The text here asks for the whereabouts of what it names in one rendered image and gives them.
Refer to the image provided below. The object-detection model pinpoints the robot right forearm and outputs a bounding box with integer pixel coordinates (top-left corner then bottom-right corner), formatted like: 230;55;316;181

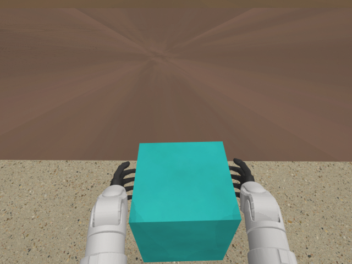
240;181;298;264

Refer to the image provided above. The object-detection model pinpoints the carton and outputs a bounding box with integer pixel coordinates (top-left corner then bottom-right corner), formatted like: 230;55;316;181
129;141;241;262

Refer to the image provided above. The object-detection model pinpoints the robot left forearm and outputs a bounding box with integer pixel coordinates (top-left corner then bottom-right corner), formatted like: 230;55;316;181
80;185;128;264

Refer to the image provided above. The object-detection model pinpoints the robot left hand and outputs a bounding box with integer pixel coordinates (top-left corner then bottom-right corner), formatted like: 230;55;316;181
110;161;136;200

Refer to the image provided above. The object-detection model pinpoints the robot right hand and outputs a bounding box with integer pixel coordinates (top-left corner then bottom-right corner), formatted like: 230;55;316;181
229;158;255;198

